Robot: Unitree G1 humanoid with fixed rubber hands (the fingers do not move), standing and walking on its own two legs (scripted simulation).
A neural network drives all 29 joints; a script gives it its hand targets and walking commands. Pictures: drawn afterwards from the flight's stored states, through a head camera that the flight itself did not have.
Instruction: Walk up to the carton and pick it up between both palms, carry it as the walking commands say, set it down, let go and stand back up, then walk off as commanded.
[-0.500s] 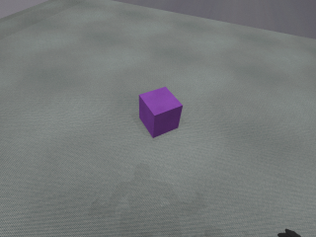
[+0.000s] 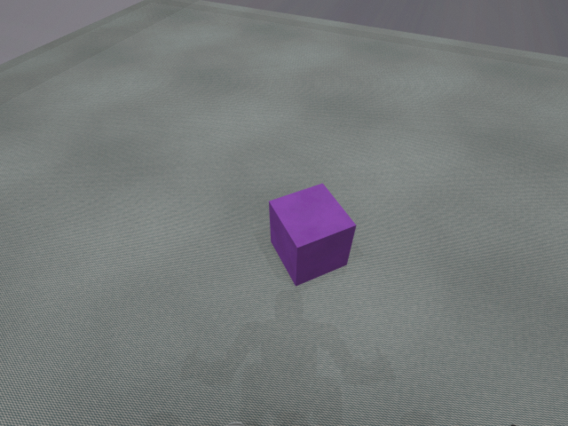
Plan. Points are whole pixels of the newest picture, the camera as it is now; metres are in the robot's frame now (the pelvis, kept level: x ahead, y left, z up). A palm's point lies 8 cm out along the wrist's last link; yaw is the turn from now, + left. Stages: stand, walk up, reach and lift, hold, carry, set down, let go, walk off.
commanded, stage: walk up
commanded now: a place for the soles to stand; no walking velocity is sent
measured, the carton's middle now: (309, 234) +0.96 -0.03 -0.63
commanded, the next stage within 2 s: none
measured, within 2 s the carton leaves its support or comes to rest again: neither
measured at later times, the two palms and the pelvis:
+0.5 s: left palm (111, 318) +0.30 +0.32 -0.06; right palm (533, 378) +0.25 -0.36 -0.10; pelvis +0.19 -0.02 -0.01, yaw +0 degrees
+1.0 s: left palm (155, 248) +0.46 +0.31 -0.09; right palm (507, 291) +0.40 -0.37 -0.09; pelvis +0.35 -0.02 -0.02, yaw +0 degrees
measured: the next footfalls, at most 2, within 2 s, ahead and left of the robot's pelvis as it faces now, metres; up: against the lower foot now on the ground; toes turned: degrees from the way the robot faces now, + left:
left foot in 0.04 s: +0.16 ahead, +0.13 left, +0.00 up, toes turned +5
right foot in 0.38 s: +0.28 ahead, -0.14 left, +0.00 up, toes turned -5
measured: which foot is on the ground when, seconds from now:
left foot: up 0.00-0.02, down 0.04-0.38, up 0.40-0.66, down 0.68-1.00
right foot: down 0.00-0.06, up 0.08-0.36, down 0.38-0.70, up 0.72-0.96, down 0.98-1.00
